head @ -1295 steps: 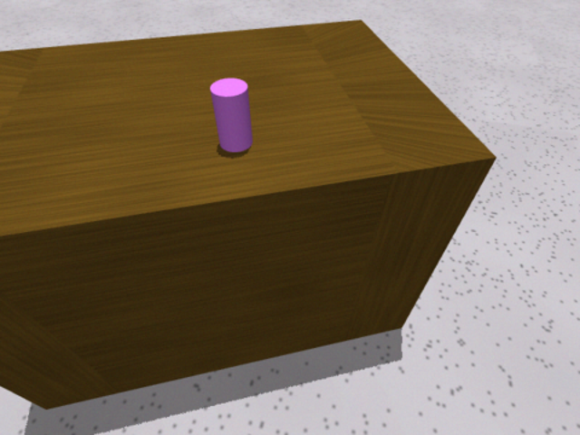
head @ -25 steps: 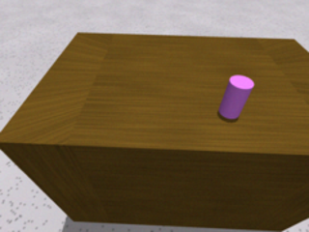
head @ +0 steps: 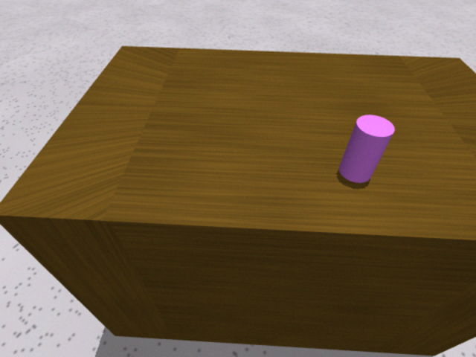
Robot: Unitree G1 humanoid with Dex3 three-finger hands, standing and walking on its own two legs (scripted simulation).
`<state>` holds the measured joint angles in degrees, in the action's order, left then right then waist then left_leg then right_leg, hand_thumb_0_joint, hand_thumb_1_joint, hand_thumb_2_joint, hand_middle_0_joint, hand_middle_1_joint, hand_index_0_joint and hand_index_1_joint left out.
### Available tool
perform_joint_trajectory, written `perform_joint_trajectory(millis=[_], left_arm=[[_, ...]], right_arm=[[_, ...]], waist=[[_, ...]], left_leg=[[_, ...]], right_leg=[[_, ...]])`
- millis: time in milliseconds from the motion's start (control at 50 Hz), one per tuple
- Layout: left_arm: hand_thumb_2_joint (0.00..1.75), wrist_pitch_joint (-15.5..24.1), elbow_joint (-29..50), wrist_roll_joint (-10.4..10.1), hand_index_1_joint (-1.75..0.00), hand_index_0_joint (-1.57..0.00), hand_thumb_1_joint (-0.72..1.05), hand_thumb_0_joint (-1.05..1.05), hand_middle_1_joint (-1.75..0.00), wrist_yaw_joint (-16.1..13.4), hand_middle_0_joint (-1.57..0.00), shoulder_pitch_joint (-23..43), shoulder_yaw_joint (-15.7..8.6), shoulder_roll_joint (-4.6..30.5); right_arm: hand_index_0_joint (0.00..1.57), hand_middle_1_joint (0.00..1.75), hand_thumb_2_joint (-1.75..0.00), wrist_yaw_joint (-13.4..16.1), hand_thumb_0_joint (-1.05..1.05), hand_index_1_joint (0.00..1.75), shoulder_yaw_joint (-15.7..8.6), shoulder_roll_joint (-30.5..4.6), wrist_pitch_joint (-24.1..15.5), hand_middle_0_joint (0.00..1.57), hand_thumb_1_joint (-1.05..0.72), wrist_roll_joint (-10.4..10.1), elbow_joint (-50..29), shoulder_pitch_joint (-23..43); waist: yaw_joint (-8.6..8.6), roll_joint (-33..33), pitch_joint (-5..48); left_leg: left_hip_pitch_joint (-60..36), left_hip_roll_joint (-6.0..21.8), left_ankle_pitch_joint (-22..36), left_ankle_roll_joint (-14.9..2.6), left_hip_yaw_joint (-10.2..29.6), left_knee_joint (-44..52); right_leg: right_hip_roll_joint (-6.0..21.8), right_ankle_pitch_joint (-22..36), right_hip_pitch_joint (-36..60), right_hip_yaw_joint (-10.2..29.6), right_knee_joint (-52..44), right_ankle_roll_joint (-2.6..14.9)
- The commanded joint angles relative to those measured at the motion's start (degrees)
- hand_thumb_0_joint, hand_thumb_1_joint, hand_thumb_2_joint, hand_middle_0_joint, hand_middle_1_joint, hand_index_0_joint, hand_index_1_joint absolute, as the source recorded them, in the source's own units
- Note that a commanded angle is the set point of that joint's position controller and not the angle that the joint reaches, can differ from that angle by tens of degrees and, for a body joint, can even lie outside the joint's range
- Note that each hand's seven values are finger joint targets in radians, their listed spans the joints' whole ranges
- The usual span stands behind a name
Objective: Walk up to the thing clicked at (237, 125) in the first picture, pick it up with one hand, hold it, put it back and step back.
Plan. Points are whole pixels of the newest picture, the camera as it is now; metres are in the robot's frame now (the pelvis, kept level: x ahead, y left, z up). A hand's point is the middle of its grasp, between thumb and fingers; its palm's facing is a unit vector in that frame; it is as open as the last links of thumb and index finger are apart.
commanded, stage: home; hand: right
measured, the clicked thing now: (364, 150) +0.50 -0.25 +0.08
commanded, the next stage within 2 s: stand in 0.70 s
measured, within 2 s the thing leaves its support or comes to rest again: neither
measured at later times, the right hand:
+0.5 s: hand out of the picture +0.08 -0.25 -0.15, palm faces -0.05 +0.93 -0.36, open 17.3 cm
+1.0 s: hand out of the picture +0.08 -0.24 -0.15, palm faces -0.05 +0.93 -0.36, open 15.5 cm
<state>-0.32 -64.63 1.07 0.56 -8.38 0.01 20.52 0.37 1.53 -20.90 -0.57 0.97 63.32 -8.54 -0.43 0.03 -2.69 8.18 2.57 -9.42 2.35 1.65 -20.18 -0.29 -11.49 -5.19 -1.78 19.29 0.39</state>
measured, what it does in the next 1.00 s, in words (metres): stands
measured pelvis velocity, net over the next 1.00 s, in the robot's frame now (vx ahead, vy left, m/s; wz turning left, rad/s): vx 0.01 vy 0.01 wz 0.01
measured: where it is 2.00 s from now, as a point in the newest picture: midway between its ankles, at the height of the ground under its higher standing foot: outside the picture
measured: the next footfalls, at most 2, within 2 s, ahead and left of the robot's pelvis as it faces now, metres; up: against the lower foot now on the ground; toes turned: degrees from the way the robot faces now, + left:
none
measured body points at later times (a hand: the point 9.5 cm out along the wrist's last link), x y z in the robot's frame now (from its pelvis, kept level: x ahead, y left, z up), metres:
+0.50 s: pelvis +0.01 +0.01 +0.00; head +0.01 +0.01 +0.45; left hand +0.07 +0.31 -0.13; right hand +0.08 -0.30 -0.13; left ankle +0.02 +0.15 -0.75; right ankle -0.01 -0.11 -0.75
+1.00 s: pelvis +0.01 +0.01 +0.00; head +0.02 +0.01 +0.45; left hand +0.07 +0.31 -0.13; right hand +0.08 -0.29 -0.13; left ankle +0.02 +0.15 -0.75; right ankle -0.01 -0.11 -0.75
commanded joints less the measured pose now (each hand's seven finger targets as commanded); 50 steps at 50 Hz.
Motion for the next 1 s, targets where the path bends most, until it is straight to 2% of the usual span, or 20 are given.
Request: perform_joint_trajectory(millis=[0,200,260,360,480,560,640,780,820,840,980], left_arm=[[0.9,1.2,2.8,-0.3,-0.3,-0.2,0.9,0.0,-0.3,-0.8,-0.2,2.2,-2.4,11.9],[0.9,1.3,3.0,-0.3,-0.3,-0.2,0.9,0.0,-0.3,-0.9,-0.2,2.9,-2.3,11.8],[0.9,1.3,2.9,-0.3,-0.3,-0.2,0.9,0.0,-0.3,-0.8,-0.2,2.7,-2.3,11.7],[0.9,1.5,3.0,-0.3,-0.3,-0.2,0.9,0.0,-0.3,-1.0,-0.2,2.8,-2.3,11.8],[0.9,1.3,3.0,-0.3,-0.3,-0.2,0.9,0.0,-0.3,-1.0,-0.2,3.4,-2.5,11.9],[0.9,1.5,3.2,-0.3,-0.3,-0.2,0.9,0.0,-0.3,-1.0,-0.2,2.9,-2.6,11.8],[0.9,1.4,3.1,-0.3,-0.3,-0.2,0.9,0.0,-0.3,-1.0,-0.2,2.7,-2.5,11.7],[0.9,1.4,3.1,-0.4,-0.3,-0.2,0.9,0.0,-0.3,-1.0,-0.2,2.6,-2.5,11.8],[0.9,1.3,3.1,-0.4,-0.3,-0.2,0.9,0.0,-0.3,-1.0,-0.2,2.9,-2.4,11.5],[0.9,1.2,3.2,-0.4,-0.3,-0.2,0.9,0.0,-0.3,-1.0,-0.2,3.0,-2.6,11.9],[0.9,1.4,3.1,-0.3,-0.3,-0.2,0.9,0.0,-0.3,-1.0,-0.2,2.7,-2.4,11.6]], right_arm=[[0.05,0.05,-0.06,0.8,0.0,0.05,-2.2,-12.2,-1.3,0.05,0.54,-0.3,-3.0,2.4],[0.05,0.06,-0.07,0.7,0.0,0.06,-2.3,-12.1,-1.3,0.05,0.53,-0.3,-2.6,2.5],[0.05,0.05,-0.06,0.7,0.0,0.05,-2.2,-12.0,-1.2,0.05,0.54,-0.3,-2.6,2.7],[0.05,0.05,-0.06,0.7,0.0,0.05,-2.5,-12.1,-1.2,0.05,0.54,-0.4,-2.5,2.9],[0.05,0.05,-0.06,0.6,0.0,0.05,-2.8,-12.0,-0.9,0.05,0.55,-0.2,-2.3,3.0],[0.05,0.05,-0.05,0.6,0.0,0.05,-2.8,-11.9,-1.3,0.05,0.56,-0.2,-2.4,3.0],[0.05,0.05,-0.06,0.7,0.0,0.05,-2.8,-11.9,-1.3,0.05,0.55,-0.3,-2.4,3.4],[0.05,0.05,-0.05,0.7,0.0,0.05,-2.8,-12.0,-1.3,0.05,0.56,-0.4,-2.1,2.9],[0.2,0.21,-0.21,0.6,0.0,0.21,-2.8,-11.8,-1.2,0.2,0.4,-0.3,-2.0,2.8],[0.2,0.29,-0.29,0.7,0.0,0.29,-2.8,-11.8,-1.2,0.2,0.32,-0.2,-2.1,2.9],[0.2,0.3,-0.85,0.5,0.0,0.3,-3.0,-11.8,-1.0,0.2,-0.24,-0.3,-2.0,3.1]], waist=[[-0.05,-0.6,2.8],[0.03,0.0,3.8],[0.05,-0.5,2.7],[0.04,-0.3,4.0],[0.34,0.4,2.3],[-0.03,0.0,4.7],[0.08,-0.2,3.8],[0.13,-0.5,4.3],[0.28,-0.6,3.5],[0.16,-0.4,3.5],[0.36,-0.2,2.5]], left_leg=[[-0.9,4.5,5.4,-3.07,3.8,2.8],[-1.6,5.0,9.5,-3.01,3.8,2.7],[-1.1,4.7,7.0,-2.94,3.7,3.3],[-2.1,5.1,10.5,-3.18,3.8,2.4],[-0.5,4.5,4.3,-3.13,4.1,3.8],[-1.4,5.0,10.5,-3.2,3.9,2.9],[-2.0,4.8,8.7,-3.17,4.1,3.4],[-2.3,4.9,10.7,-3.16,3.9,3.1],[-1.4,4.8,9.4,-3.19,3.8,3.6],[-1.4,4.7,8.5,-3.07,3.9,3.7],[-1.2,4.5,5.6,-3.11,4.3,4.0]], right_leg=[[6.9,4.8,-1.5,5.9,-4.1,0.83],[7.2,8.1,-0.2,5.5,-3.7,0.78],[7.1,5.7,-0.9,5.6,-4.2,0.55],[7.5,9.0,0.3,5.4,-4.0,0.43],[7.3,3.1,-0.9,5.4,-5.1,0.74],[7.7,8.9,1.7,5.1,-3.7,0.71],[7.5,6.8,0.0,4.9,-4.1,0.64],[7.7,8.9,1.0,4.9,-3.8,0.62],[7.7,7.8,0.8,5.1,-4.0,0.56],[7.6,6.4,0.6,4.9,-4.0,0.64],[7.7,3.7,-0.8,5.0,-4.9,0.6]])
